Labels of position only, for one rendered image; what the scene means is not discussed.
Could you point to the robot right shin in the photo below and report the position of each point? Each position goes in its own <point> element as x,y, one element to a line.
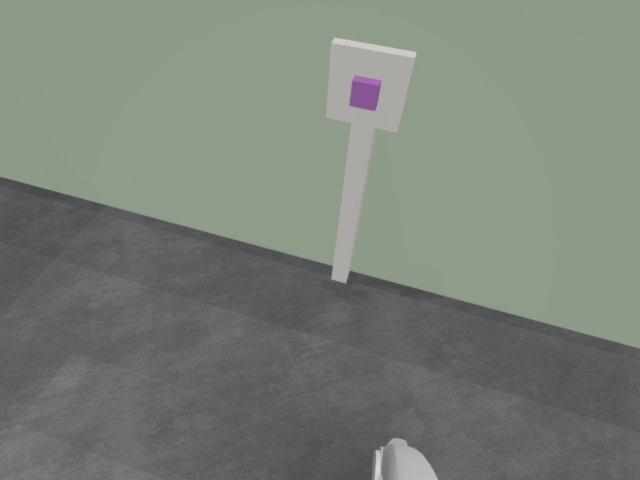
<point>397,441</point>

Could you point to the button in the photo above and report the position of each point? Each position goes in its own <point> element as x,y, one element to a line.
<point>365,93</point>

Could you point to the panel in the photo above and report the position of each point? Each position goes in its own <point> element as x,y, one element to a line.
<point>394,67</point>

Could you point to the robot right thigh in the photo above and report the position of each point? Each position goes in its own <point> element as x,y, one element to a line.
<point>401,462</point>

